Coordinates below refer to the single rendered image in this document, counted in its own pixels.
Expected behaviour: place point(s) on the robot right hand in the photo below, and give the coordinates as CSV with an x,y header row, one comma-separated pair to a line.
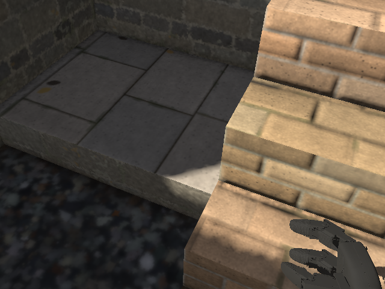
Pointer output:
x,y
351,269

